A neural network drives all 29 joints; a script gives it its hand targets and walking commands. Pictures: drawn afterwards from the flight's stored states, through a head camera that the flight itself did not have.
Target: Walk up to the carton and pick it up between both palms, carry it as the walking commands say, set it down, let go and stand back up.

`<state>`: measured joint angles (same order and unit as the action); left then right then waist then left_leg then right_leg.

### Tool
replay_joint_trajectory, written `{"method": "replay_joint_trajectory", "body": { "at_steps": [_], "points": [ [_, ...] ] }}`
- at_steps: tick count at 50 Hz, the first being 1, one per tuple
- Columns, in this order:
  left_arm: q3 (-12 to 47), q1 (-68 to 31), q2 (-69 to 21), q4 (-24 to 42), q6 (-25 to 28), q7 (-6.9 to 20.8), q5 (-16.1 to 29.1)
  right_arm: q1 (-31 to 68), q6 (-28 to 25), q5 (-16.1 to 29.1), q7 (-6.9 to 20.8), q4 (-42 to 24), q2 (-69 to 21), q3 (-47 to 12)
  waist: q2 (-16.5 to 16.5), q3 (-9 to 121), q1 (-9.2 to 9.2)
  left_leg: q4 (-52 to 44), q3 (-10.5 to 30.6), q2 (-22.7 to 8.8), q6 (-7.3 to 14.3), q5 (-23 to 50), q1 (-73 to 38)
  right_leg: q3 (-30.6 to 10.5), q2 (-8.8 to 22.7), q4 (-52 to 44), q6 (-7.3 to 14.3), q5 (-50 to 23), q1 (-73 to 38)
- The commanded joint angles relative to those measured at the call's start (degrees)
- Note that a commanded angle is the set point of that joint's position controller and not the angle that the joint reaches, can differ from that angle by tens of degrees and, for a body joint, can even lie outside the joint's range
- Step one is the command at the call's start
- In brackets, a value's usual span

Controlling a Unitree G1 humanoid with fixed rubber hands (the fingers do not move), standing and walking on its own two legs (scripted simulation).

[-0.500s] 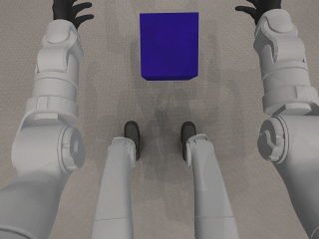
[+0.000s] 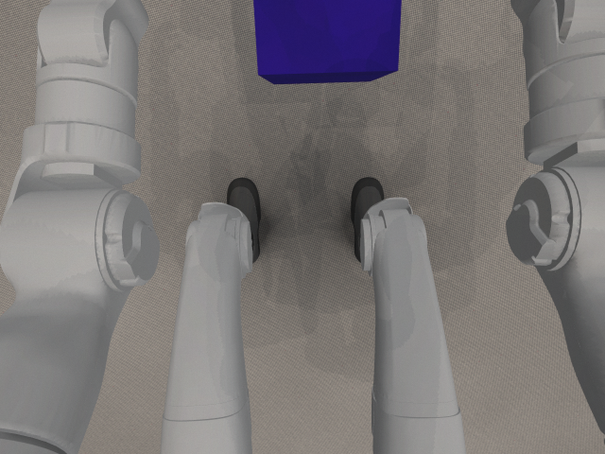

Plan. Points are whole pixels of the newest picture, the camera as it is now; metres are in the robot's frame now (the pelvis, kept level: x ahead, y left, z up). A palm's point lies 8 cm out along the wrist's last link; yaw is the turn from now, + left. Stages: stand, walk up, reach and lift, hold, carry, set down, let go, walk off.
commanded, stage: reach and lift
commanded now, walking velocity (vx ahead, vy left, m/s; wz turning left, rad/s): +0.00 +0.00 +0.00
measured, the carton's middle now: (323, 11) +0.57 -0.03 -0.47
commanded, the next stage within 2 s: none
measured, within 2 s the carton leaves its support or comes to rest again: neither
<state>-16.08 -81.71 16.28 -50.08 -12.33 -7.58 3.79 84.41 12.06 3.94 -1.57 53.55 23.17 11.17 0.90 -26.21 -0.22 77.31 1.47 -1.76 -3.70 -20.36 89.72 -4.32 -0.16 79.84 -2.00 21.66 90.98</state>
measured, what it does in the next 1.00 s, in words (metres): lowers itself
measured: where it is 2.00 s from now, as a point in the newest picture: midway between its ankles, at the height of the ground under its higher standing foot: (306, 237)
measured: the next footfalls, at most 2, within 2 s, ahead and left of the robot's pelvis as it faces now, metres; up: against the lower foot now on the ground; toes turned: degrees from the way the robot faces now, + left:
none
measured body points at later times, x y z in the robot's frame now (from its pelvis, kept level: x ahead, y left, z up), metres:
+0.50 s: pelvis -0.01 +0.00 -0.16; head +0.37 -0.02 +0.07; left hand +0.57 +0.16 -0.32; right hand +0.57 -0.20 -0.32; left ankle +0.12 +0.15 -0.56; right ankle +0.12 -0.13 -0.56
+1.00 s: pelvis +0.01 +0.00 -0.24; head +0.39 -0.01 -0.02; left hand +0.57 +0.17 -0.43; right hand +0.56 -0.18 -0.45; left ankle +0.12 +0.15 -0.56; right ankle +0.12 -0.13 -0.56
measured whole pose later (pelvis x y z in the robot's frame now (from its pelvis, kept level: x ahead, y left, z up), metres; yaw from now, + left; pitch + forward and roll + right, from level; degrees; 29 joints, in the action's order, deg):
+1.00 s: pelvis +0.01 +0.00 -0.24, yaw +2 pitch +33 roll +2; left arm -4.0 -88.3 20.0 -65.0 -3.4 -9.4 14.9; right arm 86.6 4.2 14.7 -5.4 65.3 24.6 0.2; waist 1.1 -30.0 0.4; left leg 126.2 5.4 2.4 -7.2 -32.3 126.8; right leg -4.8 -0.9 129.0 -3.2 34.7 127.1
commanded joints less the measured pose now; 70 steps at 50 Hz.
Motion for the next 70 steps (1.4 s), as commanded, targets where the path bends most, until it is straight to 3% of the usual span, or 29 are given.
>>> {"method": "replay_joint_trajectory", "body": {
  "at_steps": [1, 4, 6, 8, 10, 11, 14, 16, 17, 18, 20, 23, 24, 30, 34, 39, 40, 42, 44, 45, 47, 49, 51, 55, 58, 61, 66, 67, 70],
  "points": [
    [-0.72, -18.55, 7.63, 6.19, 2.25, -1.77, 0.11, 23.21, -1.92, 0.45, -1.46, -7.64, 8.93, 1.16, -3.49, 108.31, -0.82, 4.94, -7.74, 6.32, 0.79, 7.34, -27.88, 8.74, -3.83, 0.24, -0.1, -7.91, -28.27],
    [0.96, -20.74, 7.18, 1.42, 1.32, -2.19, 1.0, 21.81, -0.87, 0.59, -1.64, -1.09, 8.04, 0.46, -2.73, 102.92, 0.68, 7.21, -8.02, 6.18, 0.73, -1.18, -23.65, 10.01, -4.01, 2.34, 0.2, 1.68, -20.92],
    [-0.33, -21.28, 10.2, 3.72, 1.38, -3.52, 0.97, 23.56, -0.95, 2.01, -2.83, -3.73, 9.93, -1.65, -4.44, 111.55, -0.22, 12.68, -8.6, 5.8, 0.77, 1.8, -26.1, 9.26, -3.51, 6.5, 0.04, -0.56, -24.82],
    [4.11, -25.13, 10.19, 7.7, 0.07, -4.03, 3.56, 25.94, -0.16, 4.79, -3.39, -5.84, 10.85, -2.84, -2.89, 119.7, 1.39, 14.5, -8.17, 5.75, 0.76, 3.39, -30.02, 11.07, -3.71, 10.49, 0.31, -3.0, -25.96],
    [6.13, -23.42, 9.06, 5.12, -0.26, -3.99, 6.17, 25.99, 0.45, 7.14, -3.79, -6.04, 9.6, -5.31, -2.3, 115.23, 0.66, 16.8, -9.3, 5.91, 0.68, 3.93, -26.77, 10.78, -3.5, 11.99, -0.08, -3.33, -25.11],
    [5.9, -25.27, 10.04, 12.08, 0.15, -4.84, 6.89, 28.08, -0.23, 7.79, -4.54, -13.18, 11.51, -4.81, -2.32, 122.59, 0.79, 18.77, -9.48, 5.57, 0.61, 8.16, -30.16, 10.15, -3.19, 13.18, 0.34, -7.05, -29.2],
    [5.05, -25.36, 12.96, 14.53, 0.28, -6.07, 6.17, 26.01, 0.4, 8.94, -6.03, -12.43, 12.19, -5.66, -1.2, 122.15, -1.1, 21.17, -9.94, 5.72, 0.53, 10.48, -27.5, 9.46, -2.89, 16.39, -0.43, -9.79, -27.86],
    [6.28, -24.68, 11.66, 14.93, 0.26, -5.74, 7.28, 25.64, 0.44, 10.56, -5.78, -14.19, 10.91, -7.0, -2.26, 121.99, -0.37, 22.4, -9.66, 5.45, 1.07, 10.29, -26.54, 9.61, -2.39, 18.21, -0.57, -10.3, -27.82],
    [6.14, -24.94, 11.66, 12.2, 0.08, -5.67, 7.31, 25.39, 0.48, 9.73, -5.78, -10.87, 11.52, -6.31, -2.08, 117.1, 0.02, 23.49, -9.3, 5.1, 1.05, 9.26, -24.56, 9.27, -1.83, 19.0, -0.51, -9.12, -25.27],
    [4.87, -23.57, 12.05, 11.94, 0.5, -5.42, 7.74, 26.85, -0.19, 9.05, -6.21, -14.44, 11.94, -6.69, -5.84, 117.01, 0.16, 24.51, -9.5, 5.6, 1.05, 9.73, -19.86, 8.77, -1.94, 18.72, -0.6, -10.17, -26.42],
    [6.52, -20.88, 9.87, 5.94, 0.25, -4.8, 8.07, 23.95, -0.26, 8.35, -6.01, -7.18, 11.2, -7.32, -5.37, 108.47, 1.19, 26.13, -9.12, 5.28, 0.74, 7.09, -15.64, 8.86, -1.44, 20.66, -0.72, -7.3, -20.42],
    [6.53, -17.07, 8.25, 0.46, 2.12, -3.5, 7.72, 22.24, -2.36, 8.73, -5.21, -5.71, 9.29, -7.13, -4.35, 103.89, -0.26, 28.12, -9.23, 4.94, 0.62, 7.94, -12.36, 8.26, -1.26, 22.68, -1.11, -8.36, -18.61],
    [6.61, -18.76, 8.68, -1.43, 2.91, -3.22, 7.05, 19.93, -2.53, 7.09, -4.82, 1.19, 9.18, -6.04, -3.15, 97.7, 0.74, 28.54, -8.88, 4.54, -0.03, 3.93, -10.05, 8.91, -1.23, 23.71, -1.01, -3.94, -12.67],
    [7.01, -18.35, 8.75, -4.19, 7.2, -2.37, 7.37, 23.73, -6.43, 8.7, -4.04, -0.31, 7.62, -7.98, -4.11, 94.86, -0.6, 33.07, -7.67, 4.65, 0.78, 7.47, -7.92, 8.07, -1.17, 28.42, -1.54, -7.88, -9.09],
    [7.99, -22.68, 10.4, 0.46, 8.67, -3.06, 8.41, 26.37, -7.51, 9.59, -4.61, -1.42, 9.07, -8.51, -3.12, 98.25, 0.22, 35.01, -8.28, 4.53, 0.06, 10.59, -9.8, 8.55, -1.09, 30.57, -1.82, -10.36, -10.86],
    [10.84, -21.31, 9.37, -4.7, 9.21, -2.44, 9.6, 23.28, -8.11, 8.96, -4.82, 5.4, 9.15, -8.3, -1.01, 90.98, 2.07, 37.8, -7.98, 4.34, -0.66, 9.01, -6.11, 8.51, -0.88, 33.49, -1.8, -7.81, -4.29],
    [10.33, -21.29, 8.95, -5.01, 9.23, -2.31, 9.72, 24.27, -8.62, 10.35, -4.46, 2.93, 9.69, -9.98, -0.78, 92.81, 0.29, 39.41, -8.43, 3.75, -0.79, 10.57, -6.81, 7.47, -0.73, 33.62, -1.57, -9.29, -5.99],
    [10.75, -20.28, 8.57, -8.65, 9.52, -1.84, 11.28, 23.6, -8.89, 9.56, -4.59, 5.84, 10.02, -9.1, -1.94, 90.05, 2.24, 40.67, -8.17, 4.21, -1.05, 9.25, -2.59, 7.07, -0.29, 34.58, -1.43, -9.52, -5.72],
    [10.42, -18.23, 9.92, -12.86, 9.77, -1.7, 11.43, 23.82, -8.95, 10.49, -4.05, 6.01, 9.53, -10.72, -3.37, 85.17, -0.04, 41.76, -8.14, 3.79, -0.56, 7.82, -0.39, 6.48, -0.1, 34.85, -2.08, -7.03, -2.28],
    [10.49, -21.55, 10.46, -8.22, 10.48, -1.73, 11.08, 24.57, -9.29, 10.14, -3.86, 3.59, 8.31, -9.91, -5.31, 87.69, 1.9, 41.1, -7.47, 3.78, -0.2, 8.61, -1.96, 7.2, -0.29, 34.97, -2.27, -9.63, -4.01],
    [11.04, -21.46, 10.67, -7.06, 11.3, -2.05, 11.14, 25.5, -10.07, 11.12, -3.69, 2.42, 9.44, -10.12, -3.59, 88.53, 0.42, 41.71, -7.55, 3.97, -0.25, 11.41, -2.19, 7.33, -0.49, 36.52, -2.5, -11.37, -2.54],
    [11.57, -23.14, 9.18, -3.75, 11.34, -2.06, 11.37, 24.37, -10.85, 10.78, -3.87, 0.71, 10.33, -8.81, -0.01, 91.68, 2.21, 42.92, -8.47, 4.19, -0.93, 12.36, -3.16, 6.79, -0.65, 36.66, -1.16, -13.99, -5.93],
    [14.22, -21.19, 6.67, -5.41, 10.87, -1.47, 13.02, 21.39, -10.7, 10.0, -4.24, 2.04, 9.76, -8.3, -0.5, 91.04, 5.39, 42.12, -7.36, 4.42, -0.98, 13.4, -3.81, 8.3, -0.88, 36.71, -1.2, -14.74, -4.56],
    [13.84, -18.77, 6.35, -6.76, 10.35, -1.56, 12.5, 19.5, -10.44, 9.39, -3.74, 3.62, 10.96, -7.6, 0.96, 87.35, 3.69, 41.48, -6.6, 5.07, -1.3, 14.05, -5.25, 8.74, -0.69, 36.95, -1.17, -12.94, -0.38],
    [12.34, -16.98, 6.25, -8.44, 10.52, -1.66, 12.49, 17.87, -10.06, 9.94, -2.88, 5.29, 7.44, -9.7, -3.29, 87.82, 2.58, 41.62, -6.87, 5.18, -0.73, 14.09, -3.93, 8.7, -0.7, 36.87, -1.5, -12.81, -1.66],
    [10.89, -19.07, 7.36, -6.04, 10.79, -1.98, 11.32, 19.43, -9.92, 10.21, -2.53, 4.66, 8.09, -10.13, -3.87, 86.56, 1.51, 41.27, -6.97, 5.09, -1.0, 12.29, -3.29, 8.14, -0.74, 36.79, -1.85, -11.65, -0.78],
    [13.47, -20.41, 4.08, -9.89, 10.11, -1.3, 12.6, 24.7, -10.08, 11.27, -2.66, 1.71, 7.94, -10.86, -2.31, 85.88, 2.23, 41.07, -7.11, 5.31, -0.72, 10.23, -2.83, 8.56, -0.87, 35.8, -1.66, -9.67, -0.99],
    [12.66, -19.99, 4.94, -9.31, 10.16, -1.38, 11.25, 22.39, -9.59, 11.04, -2.64, 4.2, 7.54, -10.87, 0.44, 81.78, 0.51, 40.54, -7.74, 5.08, -1.28, 8.5, -1.24, 7.45, -1.03, 35.43, -1.33, -7.98, 0.68],
    [12.87, -24.14, 5.3, -6.09, 10.83, -1.52, 11.77, 25.48, -9.82, 10.1, -3.04, 3.12, 6.72, -10.68, -2.93, 85.47, 3.41, 40.58, -7.57, 5.43, -1.01, 7.61, -0.78, 7.67, -1.15, 35.07, -1.45, -9.24, -3.24]
  ]
}}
